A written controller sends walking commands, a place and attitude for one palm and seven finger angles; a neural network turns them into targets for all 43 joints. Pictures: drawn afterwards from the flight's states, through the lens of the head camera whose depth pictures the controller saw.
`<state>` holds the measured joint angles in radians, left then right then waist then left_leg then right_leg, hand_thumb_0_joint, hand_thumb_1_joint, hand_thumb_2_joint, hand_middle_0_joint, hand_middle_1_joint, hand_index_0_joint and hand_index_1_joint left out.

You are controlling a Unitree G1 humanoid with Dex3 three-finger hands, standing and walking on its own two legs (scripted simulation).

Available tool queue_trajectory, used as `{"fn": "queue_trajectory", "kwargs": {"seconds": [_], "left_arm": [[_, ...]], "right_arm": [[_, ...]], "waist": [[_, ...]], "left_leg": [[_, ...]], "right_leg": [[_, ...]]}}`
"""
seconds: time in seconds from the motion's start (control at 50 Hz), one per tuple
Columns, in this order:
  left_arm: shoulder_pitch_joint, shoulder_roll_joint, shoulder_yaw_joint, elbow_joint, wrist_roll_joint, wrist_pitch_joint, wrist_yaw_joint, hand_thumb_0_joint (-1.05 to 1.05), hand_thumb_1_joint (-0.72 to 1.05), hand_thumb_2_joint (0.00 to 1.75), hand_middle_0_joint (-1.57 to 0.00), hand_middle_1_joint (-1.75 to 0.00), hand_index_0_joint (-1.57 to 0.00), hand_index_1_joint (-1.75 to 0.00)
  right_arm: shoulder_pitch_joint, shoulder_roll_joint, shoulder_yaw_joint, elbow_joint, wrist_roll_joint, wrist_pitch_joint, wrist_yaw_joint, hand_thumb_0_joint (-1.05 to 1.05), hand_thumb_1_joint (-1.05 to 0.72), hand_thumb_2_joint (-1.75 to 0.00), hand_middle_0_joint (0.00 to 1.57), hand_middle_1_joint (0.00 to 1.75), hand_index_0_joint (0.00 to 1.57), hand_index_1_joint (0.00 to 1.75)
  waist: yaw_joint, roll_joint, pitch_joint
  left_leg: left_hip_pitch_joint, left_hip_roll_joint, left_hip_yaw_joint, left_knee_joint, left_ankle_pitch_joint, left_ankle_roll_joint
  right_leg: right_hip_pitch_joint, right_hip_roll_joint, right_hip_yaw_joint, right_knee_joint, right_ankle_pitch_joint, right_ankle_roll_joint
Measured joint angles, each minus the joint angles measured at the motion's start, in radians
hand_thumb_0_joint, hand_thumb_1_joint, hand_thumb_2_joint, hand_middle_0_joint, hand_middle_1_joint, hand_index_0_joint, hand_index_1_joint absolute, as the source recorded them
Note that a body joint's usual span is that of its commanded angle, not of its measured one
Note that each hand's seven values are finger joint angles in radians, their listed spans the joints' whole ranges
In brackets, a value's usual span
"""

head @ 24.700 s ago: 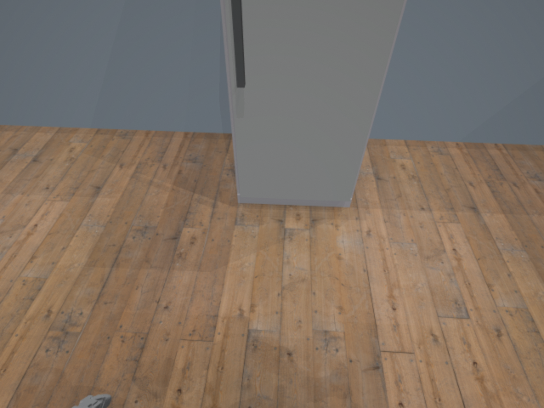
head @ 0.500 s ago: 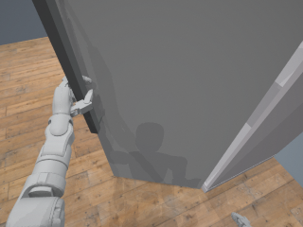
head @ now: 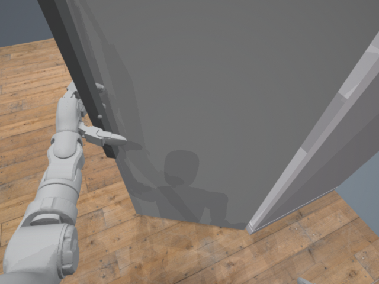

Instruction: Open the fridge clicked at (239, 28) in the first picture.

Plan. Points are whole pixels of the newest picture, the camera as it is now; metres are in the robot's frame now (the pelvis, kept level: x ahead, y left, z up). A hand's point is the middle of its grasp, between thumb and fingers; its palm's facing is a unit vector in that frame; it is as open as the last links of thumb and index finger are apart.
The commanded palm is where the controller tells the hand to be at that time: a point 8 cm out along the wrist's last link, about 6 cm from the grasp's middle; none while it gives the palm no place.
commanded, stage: loosen the grip on the handle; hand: left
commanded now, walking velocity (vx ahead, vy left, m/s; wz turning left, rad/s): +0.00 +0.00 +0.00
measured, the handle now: (93, 87) +0.48 +0.21 +0.16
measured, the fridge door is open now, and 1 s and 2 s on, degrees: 57 56 56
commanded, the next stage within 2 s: slip the hand off the handle in 0.10 s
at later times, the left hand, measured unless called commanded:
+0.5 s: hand (74, 119) +0.44 +0.26 +0.10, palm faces +0.22 -0.96 -0.19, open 14.5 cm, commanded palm +0.40 +0.30 +0.11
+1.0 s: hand (59, 135) +0.39 +0.28 +0.10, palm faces +0.15 -0.97 -0.17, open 14.7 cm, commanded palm +0.35 +0.32 +0.11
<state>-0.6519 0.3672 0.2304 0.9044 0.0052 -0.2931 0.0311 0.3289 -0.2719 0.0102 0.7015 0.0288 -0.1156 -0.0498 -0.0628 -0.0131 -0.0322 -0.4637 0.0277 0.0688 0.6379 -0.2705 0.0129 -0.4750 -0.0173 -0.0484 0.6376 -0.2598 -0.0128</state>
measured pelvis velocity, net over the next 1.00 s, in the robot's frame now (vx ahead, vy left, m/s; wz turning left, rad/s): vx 0.04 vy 0.02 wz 0.01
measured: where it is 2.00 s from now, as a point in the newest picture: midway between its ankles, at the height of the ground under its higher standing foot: outside the picture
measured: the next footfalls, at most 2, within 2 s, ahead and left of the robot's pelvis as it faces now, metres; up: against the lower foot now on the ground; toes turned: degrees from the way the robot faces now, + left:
none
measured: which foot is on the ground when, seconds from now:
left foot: down 0.00-1.00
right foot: down 0.00-1.00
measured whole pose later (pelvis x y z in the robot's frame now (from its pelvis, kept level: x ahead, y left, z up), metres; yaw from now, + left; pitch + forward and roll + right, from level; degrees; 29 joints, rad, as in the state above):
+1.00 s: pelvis +0.04 +0.02 +0.00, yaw +0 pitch +7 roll -2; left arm -0.29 0.40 0.31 0.54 -0.15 -0.23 -0.21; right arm 0.34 -0.27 0.00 0.63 0.05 -0.06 -0.06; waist 0.00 0.03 -0.09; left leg -0.47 0.02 0.06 0.70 -0.36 0.03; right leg -0.45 -0.02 -0.06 0.64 -0.32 0.01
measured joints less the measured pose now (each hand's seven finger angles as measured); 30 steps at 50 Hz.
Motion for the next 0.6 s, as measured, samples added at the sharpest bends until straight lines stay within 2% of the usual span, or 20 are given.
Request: {"fn": "queue_trajectory", "kwargs": {"seconds": [0.06, 0.16, 0.24, 0.34, 0.46, 0.6], "left_arm": [[0.022, 0.003, 0.0, -0.024, -0.012, 0.006, -0.007, 0.0, -0.49, 0.23, -0.34, -1.24, -0.33, -1.25], [0.077, -0.024, -0.007, -0.094, -0.036, 0.006, -0.025, -0.01, -0.53, 0.21, -0.3, -1.19, -0.3, -1.21], [0.099, -0.037, -0.005, -0.117, -0.03, -0.003, -0.041, -0.01, -0.54, 0.2, -0.3, -1.19, -0.29, -1.19], [0.099, -0.006, 0.023, -0.118, -0.02, 0.015, -0.061, -0.01, -0.55, 0.2, -0.3, -1.18, -0.32, -1.2], [0.143, 0.024, 0.06, -0.154, -0.052, 0.033, -0.089, -0.01, -0.55, 0.2, -0.28, -1.16, -0.29, -1.18], [0.182, 0.042, 0.058, -0.187, -0.076, 0.029, -0.143, -0.01, -0.55, 0.2, -0.26, -1.15, -0.26, -1.16]], "right_arm": [[0.002, 0.005, -0.002, -0.007, -0.001, 0.001, 0.003, 0.01, -0.91, -0.9, 0.2, 0.3, 0.2, 0.3], [0.002, 0.014, -0.006, -0.01, -0.001, 0.009, 0.008, 0.01, -0.91, -0.9, 0.2, 0.3, 0.2, 0.3], [-0.013, 0.018, 0.0, -0.016, -0.001, 0.022, 0.008, 0.01, -0.91, -0.9, 0.2, 0.3, 0.2, 0.3], [-0.037, 0.025, 0.008, -0.041, 0.001, 0.044, 0.003, 0.01, -0.91, -0.9, 0.2, 0.3, 0.2, 0.3], [-0.029, 0.021, 0.002, -0.056, 0.003, 0.051, 0.001, 0.0, -0.91, -0.9, 0.2, 0.3, 0.2, 0.3], [-0.013, 0.012, 0.0, -0.046, 0.011, 0.061, -0.003, 0.0, -0.91, -0.9, 0.2, 0.3, 0.2, 0.3]], "waist": [[0.004, 0.007, -0.004], [0.021, 0.017, -0.019], [0.026, 0.017, -0.028], [0.025, 0.011, -0.027], [0.036, 0.02, -0.038], [0.048, 0.024, -0.041]], "left_leg": [[-0.002, 0.001, -0.001, 0.003, -0.01, 0.0], [0.007, 0.001, -0.003, 0.005, -0.027, 0.002], [0.008, -0.002, -0.007, 0.014, -0.042, 0.005], [-0.002, -0.003, -0.007, 0.025, -0.052, 0.006], [-0.006, -0.003, -0.005, 0.031, -0.065, 0.009], [-0.008, -0.006, -0.016, 0.049, -0.08, 0.012]], "right_leg": [[0.001, 0.001, -0.001, -0.003, -0.006, 0.001], [0.015, 0.002, -0.002, -0.01, -0.019, 0.005], [0.02, -0.001, -0.006, -0.005, -0.033, 0.009], [0.01, -0.003, -0.005, 0.005, -0.043, 0.011], [0.01, -0.003, -0.003, 0.002, -0.049, 0.015], [0.019, -0.006, -0.014, 0.006, -0.061, 0.02]]}}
